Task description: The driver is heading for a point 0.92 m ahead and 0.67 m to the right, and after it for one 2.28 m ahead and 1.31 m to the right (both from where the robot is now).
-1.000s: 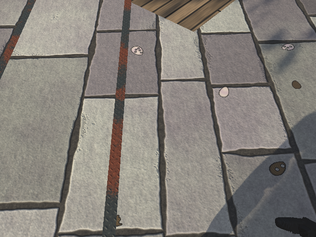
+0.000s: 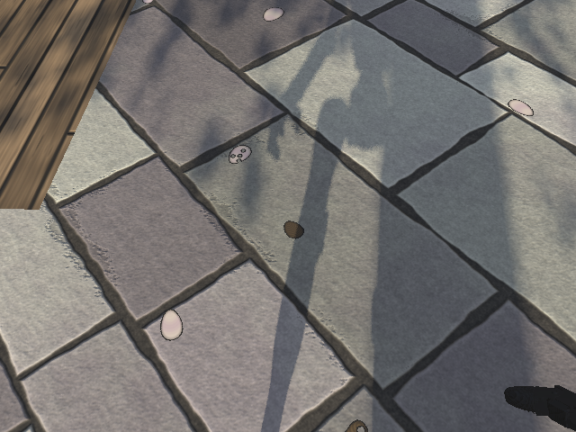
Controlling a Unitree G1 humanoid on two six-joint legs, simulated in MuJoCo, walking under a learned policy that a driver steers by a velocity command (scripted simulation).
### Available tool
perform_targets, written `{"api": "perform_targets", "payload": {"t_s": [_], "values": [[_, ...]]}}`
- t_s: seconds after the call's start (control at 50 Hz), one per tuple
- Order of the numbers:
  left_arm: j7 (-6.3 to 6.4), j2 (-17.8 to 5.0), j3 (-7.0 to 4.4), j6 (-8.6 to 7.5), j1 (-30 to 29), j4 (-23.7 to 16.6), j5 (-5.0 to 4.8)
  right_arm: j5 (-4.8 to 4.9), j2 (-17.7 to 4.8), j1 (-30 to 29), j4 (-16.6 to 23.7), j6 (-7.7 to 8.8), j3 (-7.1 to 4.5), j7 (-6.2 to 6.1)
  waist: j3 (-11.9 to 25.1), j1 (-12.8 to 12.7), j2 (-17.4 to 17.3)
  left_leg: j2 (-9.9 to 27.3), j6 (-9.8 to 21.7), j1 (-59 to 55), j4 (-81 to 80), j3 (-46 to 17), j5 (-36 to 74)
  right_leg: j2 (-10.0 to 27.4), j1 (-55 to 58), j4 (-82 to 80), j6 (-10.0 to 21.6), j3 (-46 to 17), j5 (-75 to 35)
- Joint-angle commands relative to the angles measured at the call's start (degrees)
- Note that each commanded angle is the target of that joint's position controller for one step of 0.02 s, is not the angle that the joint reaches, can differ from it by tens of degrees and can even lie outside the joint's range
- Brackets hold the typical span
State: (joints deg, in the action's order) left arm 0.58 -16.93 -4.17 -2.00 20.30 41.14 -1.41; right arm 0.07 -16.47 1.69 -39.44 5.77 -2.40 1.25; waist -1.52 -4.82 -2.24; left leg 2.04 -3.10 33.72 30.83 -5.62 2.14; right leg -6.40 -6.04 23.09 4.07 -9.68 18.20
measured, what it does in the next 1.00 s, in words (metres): walks ahead, turning right: left foot, then right foot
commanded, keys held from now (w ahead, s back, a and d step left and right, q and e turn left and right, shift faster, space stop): w+e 1.00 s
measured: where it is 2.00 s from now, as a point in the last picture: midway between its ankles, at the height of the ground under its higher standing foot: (557, 274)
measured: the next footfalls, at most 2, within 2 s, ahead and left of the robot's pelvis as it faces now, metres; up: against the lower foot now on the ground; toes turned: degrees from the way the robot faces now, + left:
left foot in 0.08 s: +0.22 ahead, +0.14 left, +0.00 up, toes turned -6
right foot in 0.60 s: +0.43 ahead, -0.18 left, +0.00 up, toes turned -24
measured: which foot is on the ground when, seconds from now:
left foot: up 0.00-0.06, down 0.08-0.60, up 0.62-1.00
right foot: down 0.00-0.08, up 0.10-0.58, down 0.60-1.00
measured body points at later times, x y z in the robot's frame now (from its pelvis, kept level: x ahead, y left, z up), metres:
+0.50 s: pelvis +0.26 +0.01 +0.00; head +0.29 -0.01 +0.45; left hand +0.54 +0.17 -0.08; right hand +0.19 -0.28 -0.13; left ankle +0.18 +0.14 -0.74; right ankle +0.38 -0.18 -0.70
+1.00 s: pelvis +0.52 -0.13 +0.00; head +0.53 -0.16 +0.45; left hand +0.72 +0.09 -0.10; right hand +0.58 -0.46 -0.08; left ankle +0.76 -0.10 -0.70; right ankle +0.40 -0.17 -0.74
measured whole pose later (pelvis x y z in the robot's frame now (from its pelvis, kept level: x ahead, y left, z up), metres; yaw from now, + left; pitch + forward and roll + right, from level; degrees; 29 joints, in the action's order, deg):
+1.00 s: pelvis +0.52 -0.13 +0.00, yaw -36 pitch +2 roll +0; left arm 0.7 -17.1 -4.1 -2.0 20.8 40.3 -1.4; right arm 0.0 -16.9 0.6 -39.4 5.5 -1.9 1.5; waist -1.9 -5.0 -2.6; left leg 2.0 -3.3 33.7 31.1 -5.8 2.1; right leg -6.4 -5.9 23.2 4.1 -10.0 18.1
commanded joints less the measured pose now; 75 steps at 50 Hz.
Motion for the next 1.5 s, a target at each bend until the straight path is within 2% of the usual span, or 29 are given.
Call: {"api": "perform_targets", "payload": {"t_s": [0.02,0.06,0.08,0.1,0.12,0.14,0.18,0.22,0.32,0.5,0.54,0.58,0.6,0.62,0.64,0.66,0.7,0.74,0.86,0.98,1.06,1.08,1.1,1.12,1.14,1.16,1.22,1.3,1.5], "values": [[0.5,-9.05,-2.6,-0.16,0.08,-2.71,-0.05,0.49,-7.26,-2.63,4.54,1.58,-2.37,0.38,1.19,2.3,8.9,-1.59,1.77,-8.11,-2.57,0.59,-4.42,14.64,-2.27,-1.39,7.08,-14.08,-11.96],[0.38,-6.78,-1.88,0.05,-0.89,-3.2,0.18,0.07,-8.99,5.65,2.62,2.06,-3.61,-0.15,4.97,6.76,9.2,-1.02,4.63,-20.77,-5.78,1.7,-5.67,11.33,-3.76,6.42,4.55,-13.09,-15.39],[0.14,-3.33,-0.57,-0.14,-0.8,-4.17,0.91,-0.97,-11.8,13.62,2.02,2.24,-4.43,-0.67,12.5,10.19,4.1,7.7,8.23,-34.89,-4.61,-6.16,-8.31,7.86,-9.83,21.25,2.35,-8.74,-9.89],[0.22,-0.21,0.44,-0.61,6.57,-5.86,-0.7,-1.65,-16.32,19.26,0.01,1.41,-5.61,-0.58,20.19,7.55,-14.62,20.42,17.3,-53.59,-9.65,-31.84,-22.38,-0.16,-29.99,40.17,-1.78,-0.6,13.42],[0.42,-5.77,-0.34,-0.7,6.56,-4.78,-1.13,-0.17,-11.55,18.85,0.37,1.09,-4.61,-0.16,17.41,8.37,-12.35,22.09,17.2,-52.69,-13.26,-39.54,-35.4,4.15,-37.94,48.76,-2.7,-1.49,15.17],[0.41,-9.19,-1.36,-0.4,0.84,-5.08,-0.83,0.01,-8.11,16.51,0.95,0.72,-3.65,-0.42,10.15,9.81,-6.83,19.69,14.71,-46.27,-14.18,-31.13,-34.71,6.17,-39.99,51.26,-3.19,-0.79,9.9],[0.32,-8.39,-1.61,-0.06,-4.38,-6.34,0.35,-0.71,-5.74,11.91,0.81,0.03,-2.71,-0.7,2.86,8.18,-2.31,15.18,12.89,-34.46,-15.85,-17.88,-20.68,9.59,-37.49,48.21,-3.83,1.47,3.01],[-0.29,-6.26,-1.57,0.46,-3.77,-6.55,-0.3,-0.94,-4.69,10.73,0.15,0.29,-2.35,-0.94,1.44,6.31,-4.88,12.59,12.25,-28.92,-18.63,-10.25,-14.58,11.81,-33.29,45.16,-3.83,2.48,0.32],[-0.74,-3.28,-0.76,1.21,-7.62,-8.32,0.09,-0.52,-7.49,11.65,-2.29,0.84,-3.4,-1.11,-0.02,6.25,-2.33,13.6,14.29,-28.85,-22.26,-0.47,-4.56,13.24,-36.34,36.44,-5.0,3.68,-6.83],[-3.77,-2.3,0.02,0.27,-20.12,-12.02,-0.15,1.04,-11.45,15.51,-5.8,-1.36,-4.32,-1.46,-3.71,9.64,-1.21,13.96,10.9,-36.17,-20.25,13.13,5.96,10.91,-31.67,14.55,-1.8,11.08,-15.75],[-3.99,-4.09,-0.88,0.52,-18.5,-12.4,0.2,1.68,-13.19,15.15,-5.87,-2.06,-4.85,-1.72,-1.63,7.37,-2.73,14.25,9.8,-38.71,-14.09,15.36,23.55,7.85,-26.57,13.14,0.5,13.91,-9.89],[-3.53,-7.95,-3.23,1.0,-6.69,-9.72,0.27,2.28,-14.01,14.07,-5.53,-2.88,-5.04,-2.16,5.36,-0.04,-2.8,12.54,7.9,-36.18,3.01,18.21,36.92,3.05,-9.91,9.6,3.93,16.47,-9.34],[-2.55,-11.67,-5.2,1.55,3.82,-6.86,0.05,1.49,-12.11,14.57,-4.98,-2.75,-4.22,-2.46,10.58,-4.88,0.24,10.48,5.63,-24.71,18.4,18.57,26.81,4.07,7.61,8.11,6.42,11.58,-11.17],[-1.66,-18.48,-6.11,1.47,3.71,-6.59,-0.69,-1.58,-3.53,19.06,-1.71,-1.8,-1.46,-1.83,13.94,1.21,17.02,0.75,1.97,1.73,39.59,16.98,-27.61,19.48,26.82,5.72,15.23,-17.72,-6.29],[-2.07,-16.14,-4.97,0.25,4.87,-8.99,-0.29,-0.11,-5.95,15.85,-0.36,0.4,-1.16,-1.12,24.67,-1.18,13.85,-3.79,1.81,9.66,49.46,2.29,-37.38,25.97,31.54,-4.27,21.25,-39.82,5.22],[-2.43,-12.08,-3.73,-0.72,3.39,-8.04,0.25,2.24,-9.92,9.56,1.3,1.62,-2.25,-0.58,17.06,-2.72,9.05,-0.58,2.83,14.85,49.08,0.16,-31.55,24.29,27.24,-6.36,17.57,-32.11,2.83],[-2.3,-8.94,-2.6,-1.37,-3.28,-8.09,0.32,0.68,-8.98,8.25,0.97,2.52,-1.88,-1.04,7.38,2.06,3.33,3.58,3.35,10.05,39.09,0.69,-23.36,19.45,10.92,-6.57,13.76,-19.27,-7.98],[-1.89,-7.34,-1.86,-1.47,-7.29,-9.31,1.29,-0.45,-9.6,10.04,0.37,1.4,-2.44,-1.01,5.31,5.45,4.97,4.88,2.41,3.22,34.08,0.37,-20.18,16.9,1.59,-8.72,13.19,-14.33,-16.82],[0.05,-9.47,-2.41,-1.38,-4.27,-6.55,0.55,-1.08,-4.8,1.99,2.32,-0.22,-0.85,-0.82,1.22,3.58,5.16,1.92,-1.33,-0.3,13.32,2.7,-4.41,11.92,-8.75,-10.03,10.88,-5.65,-19.34],[0.46,-9.35,-2.52,-0.6,0.72,-3.6,-0.27,0.29,-6.32,-5.24,4.6,0.78,-1.24,0.35,0.58,0.95,6.95,-1.48,0.04,-6.44,-0.91,0.77,1.42,13.04,-5.77,-4.98,7.89,-10.96,-10.33],[0.52,-7.29,-2.0,0.1,-0.43,-3.53,0.1,0.12,-8.96,4.0,2.65,1.61,-3.12,0.01,3.79,6.23,9.28,-1.64,4.15,-19.35,-5.24,2.01,-5.83,11.49,-3.83,5.41,4.81,-13.66,-14.48],[0.28,-3.94,-0.75,-0.05,-0.46,-4.3,0.68,-0.91,-11.41,11.58,1.98,1.9,-3.97,-0.43,10.74,9.65,5.47,5.67,7.58,-32.72,-4.02,-4.29,-7.59,8.28,-8.92,18.87,2.68,-9.99,-11.04],[0.34,-0.37,0.4,-0.5,6.57,-5.69,-0.52,-1.84,-16.5,18.4,0.49,1.23,-5.26,-0.62,19.57,8.15,-10.7,19.32,16.77,-53.22,-7.93,-28.42,-19.3,-0.03,-28.14,38.88,-2.0,-1.25,9.21],[0.51,-4.87,-0.02,-0.75,7.47,-5.44,-1.12,-0.21,-13.11,19.29,-0.07,0.8,-4.71,-0.05,19.0,8.35,-14.09,22.9,18.33,-54.1,-13.01,-41.89,-34.44,3.29,-37.78,48.82,-3.0,-1.11,15.72],[0.5,-9.0,-1.21,-0.48,2.15,-5.22,-1.08,0.1,-8.9,16.43,0.7,0.46,-3.57,-0.28,11.02,9.64,-7.6,20.46,15.75,-47.35,-14.49,-34.09,-36.96,5.93,-40.45,52.18,-3.49,-1.2,10.62],[0.57,-9.48,-1.43,-0.12,-1.87,-5.88,-0.41,-0.33,-7.42,13.59,1.06,-0.03,-3.02,-0.51,6.31,9.22,-3.73,18.02,13.74,-40.44,-14.74,-25.41,-30.31,7.89,-39.32,51.86,-3.76,1.16,6.49],[-0.12,-6.49,-1.46,0.46,-3.88,-6.65,-0.23,-0.96,-4.84,10.11,-0.01,-0.03,-2.13,-0.89,0.78,6.21,-4.97,12.55,12.22,-28.07,-18.77,-10.6,-15.75,11.83,-33.43,45.35,-3.67,2.46,0.51],[-0.46,-3.4,-0.62,1.16,-6.75,-8.15,0.11,-0.38,-7.1,11.23,-2.05,0.72,-3.09,-0.98,-0.19,6.09,-2.87,13.47,14.32,-27.71,-22.07,-2.35,-6.1,13.03,-35.54,38.37,-4.57,3.64,-4.4],[-3.76,-2.63,0.07,0.22,-19.88,-12.05,-0.09,1.24,-11.83,15.35,-5.72,-1.56,-4.26,-1.43,-3.48,9.26,-1.36,13.98,10.63,-36.28,-19.95,13.17,7.72,10.5,-30.57,13.84,-1.41,11.2,-15.28]]}}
